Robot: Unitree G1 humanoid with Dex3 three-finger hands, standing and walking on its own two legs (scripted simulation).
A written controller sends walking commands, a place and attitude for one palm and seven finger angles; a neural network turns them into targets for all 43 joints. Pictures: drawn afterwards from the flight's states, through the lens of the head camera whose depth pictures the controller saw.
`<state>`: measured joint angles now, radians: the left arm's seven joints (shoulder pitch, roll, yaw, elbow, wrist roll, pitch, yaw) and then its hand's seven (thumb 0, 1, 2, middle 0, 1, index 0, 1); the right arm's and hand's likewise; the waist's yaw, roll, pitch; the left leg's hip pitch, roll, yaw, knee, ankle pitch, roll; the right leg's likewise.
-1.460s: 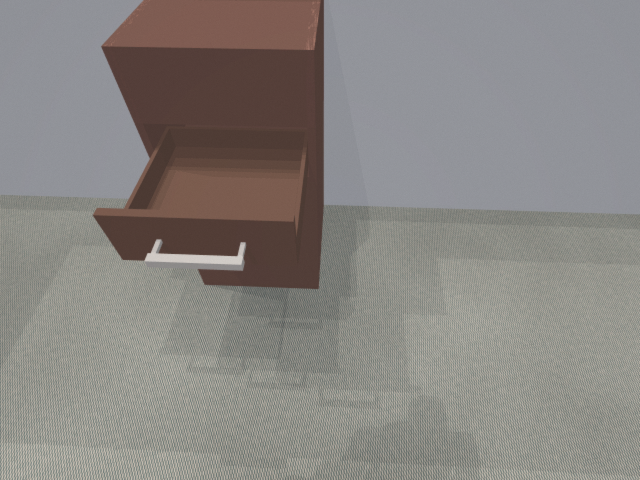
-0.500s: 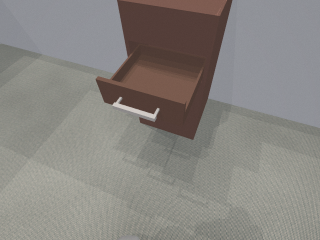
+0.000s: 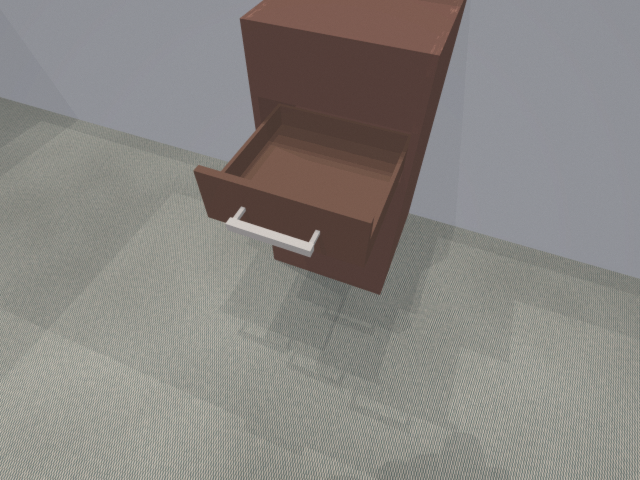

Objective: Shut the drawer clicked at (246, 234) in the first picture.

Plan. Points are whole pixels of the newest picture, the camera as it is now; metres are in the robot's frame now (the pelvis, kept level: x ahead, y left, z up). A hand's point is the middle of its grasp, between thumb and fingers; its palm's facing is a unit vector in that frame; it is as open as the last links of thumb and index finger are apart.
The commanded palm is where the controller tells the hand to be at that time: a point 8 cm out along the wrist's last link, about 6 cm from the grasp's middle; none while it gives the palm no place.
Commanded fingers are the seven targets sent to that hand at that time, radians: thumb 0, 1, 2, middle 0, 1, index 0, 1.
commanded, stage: look at it before walking up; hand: left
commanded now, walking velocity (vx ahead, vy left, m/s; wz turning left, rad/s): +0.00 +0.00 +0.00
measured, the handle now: (273, 229) +0.59 +0.14 -0.14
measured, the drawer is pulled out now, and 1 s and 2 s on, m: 0.30 0.30 0.30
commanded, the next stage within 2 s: turn to face it in 0.28 s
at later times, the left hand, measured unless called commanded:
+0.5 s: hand out of the picture +0.05 +0.21 -0.17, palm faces +0.01 -0.97 -0.25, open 7.4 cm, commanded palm none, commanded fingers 0.00 0.90 0.90 -0.20 -0.30 -0.20 -0.30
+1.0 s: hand out of the picture +0.03 +0.17 -0.16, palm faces -0.10 -0.95 -0.28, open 7.4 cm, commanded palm none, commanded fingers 0.00 0.90 0.90 -0.20 -0.30 -0.20 -0.30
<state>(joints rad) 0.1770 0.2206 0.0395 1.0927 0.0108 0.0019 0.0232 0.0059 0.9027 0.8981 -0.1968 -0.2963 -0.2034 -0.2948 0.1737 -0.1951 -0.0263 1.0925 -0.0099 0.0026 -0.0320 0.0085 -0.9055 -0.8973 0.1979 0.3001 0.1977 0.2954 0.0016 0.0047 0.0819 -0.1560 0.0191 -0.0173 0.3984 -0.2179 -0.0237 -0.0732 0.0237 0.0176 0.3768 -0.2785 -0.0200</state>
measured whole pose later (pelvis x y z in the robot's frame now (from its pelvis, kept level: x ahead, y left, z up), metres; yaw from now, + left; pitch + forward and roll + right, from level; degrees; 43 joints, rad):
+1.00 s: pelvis -0.02 -0.03 +0.00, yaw -11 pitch +1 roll +3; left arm 0.24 0.18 0.08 1.00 0.03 0.04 0.03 0.00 0.90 0.90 -0.20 -0.30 -0.20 -0.29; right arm 0.09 -0.22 -0.08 0.99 0.00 0.05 -0.04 0.01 -0.91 -0.90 0.20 0.30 0.20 0.30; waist 0.04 -0.01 0.13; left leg -0.42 0.00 -0.01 1.01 -0.45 -0.05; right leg -0.20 0.07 0.12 0.43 -0.23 -0.08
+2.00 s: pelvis +0.17 -0.01 -0.01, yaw -14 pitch +0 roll +0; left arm 0.23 0.20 0.08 1.08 0.02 0.01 0.01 0.00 0.92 0.90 -0.20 -0.30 -0.20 -0.29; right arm 0.24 -0.15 -0.05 1.01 -0.04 -0.06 -0.02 0.01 -0.92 -0.90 0.19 0.30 0.19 0.29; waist 0.01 -0.04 0.09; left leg -0.32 0.05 0.10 0.58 -0.26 0.02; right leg -0.29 -0.06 -0.07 0.89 -0.53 0.00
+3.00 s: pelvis +0.19 +0.00 -0.01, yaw -13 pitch -1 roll -1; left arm 0.27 0.19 0.00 0.97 0.02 0.02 0.03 0.01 0.90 0.90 -0.20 -0.30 -0.20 -0.29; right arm 0.27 -0.18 -0.01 0.97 -0.02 0.01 -0.01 0.01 -0.92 -0.90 0.20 0.30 0.20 0.30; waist 0.00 0.00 0.01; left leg -0.24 -0.01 0.06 0.52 -0.26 0.04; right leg -0.24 -0.03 -0.05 0.49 -0.23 0.01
